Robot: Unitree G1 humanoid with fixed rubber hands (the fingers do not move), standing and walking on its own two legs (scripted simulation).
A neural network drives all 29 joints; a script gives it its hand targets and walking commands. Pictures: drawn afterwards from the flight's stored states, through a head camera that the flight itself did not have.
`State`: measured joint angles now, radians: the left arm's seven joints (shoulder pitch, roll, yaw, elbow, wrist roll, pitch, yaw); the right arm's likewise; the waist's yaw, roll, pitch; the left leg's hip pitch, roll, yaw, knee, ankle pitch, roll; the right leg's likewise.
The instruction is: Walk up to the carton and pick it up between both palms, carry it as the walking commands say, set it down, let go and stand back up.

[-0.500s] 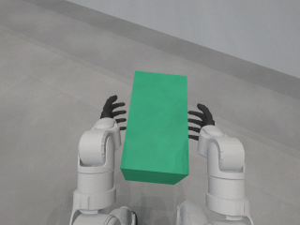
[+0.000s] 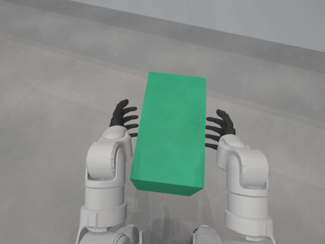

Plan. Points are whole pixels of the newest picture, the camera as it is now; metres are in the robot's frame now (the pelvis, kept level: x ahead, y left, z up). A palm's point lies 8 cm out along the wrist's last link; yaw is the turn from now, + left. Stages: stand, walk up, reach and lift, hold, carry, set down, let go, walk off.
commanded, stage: carry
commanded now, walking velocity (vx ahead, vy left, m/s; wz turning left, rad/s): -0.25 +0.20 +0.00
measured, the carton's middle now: (170, 136) +0.36 -0.04 +0.00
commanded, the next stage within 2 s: none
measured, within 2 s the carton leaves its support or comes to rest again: neither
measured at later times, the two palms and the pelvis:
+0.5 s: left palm (7, 237) +0.15 +0.26 +0.08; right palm (146, 227) +0.14 +0.03 +0.07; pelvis -0.16 +0.14 -0.01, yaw -1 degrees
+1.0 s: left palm out of the picture +0.00 +0.41 +0.07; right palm out of the picture -0.01 +0.18 +0.07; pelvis -0.31 +0.29 +0.00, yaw -4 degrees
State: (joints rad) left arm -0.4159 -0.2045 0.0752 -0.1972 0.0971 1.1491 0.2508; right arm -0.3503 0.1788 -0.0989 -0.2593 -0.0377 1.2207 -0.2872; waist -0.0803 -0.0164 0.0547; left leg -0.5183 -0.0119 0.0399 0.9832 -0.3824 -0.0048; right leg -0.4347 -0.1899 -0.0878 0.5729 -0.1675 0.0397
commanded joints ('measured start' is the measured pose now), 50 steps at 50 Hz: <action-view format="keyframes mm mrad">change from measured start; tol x32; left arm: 1 -154 -948 -351 -110 -238 -18 -164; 50 -420 -1078 -597 -166 -438 -8 -208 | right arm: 1 -504 1053 610 -165 375 -62 210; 50 -469 993 408 -183 241 -121 211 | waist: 1 107 -324 -571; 6 76 383 -494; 24 90 205 -553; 28 106 -425 -492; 32 81 47 -408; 40 83 -277 -522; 43 92 395 -552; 50 73 125 -527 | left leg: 1 64 -12 12 -289 -129 -26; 6 314 413 -426 -682 372 179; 8 175 292 -217 -663 116 196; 13 507 253 -172 -526 665 216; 25 164 149 -72 -858 137 -88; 31 -68 30 -179 358 50 -10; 38 77 8 2 -278 -87 -21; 43 460 475 -374 -578 843 168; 50 447 337 -111 -558 476 185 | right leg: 1 459 -174 143 -37 761 -143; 6 -153 131 -75 457 -528 11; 17 -101 165 20 548 -344 -12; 26 502 116 -57 -166 -229 -108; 28 216 -414 557 -376 -276 -295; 30 49 -355 406 -351 -239 -271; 36 466 -162 183 -10 875 -167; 40 267 -78 90 31 528 -88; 43 -206 143 -7 493 -556 13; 50 -210 147 41 830 -296 5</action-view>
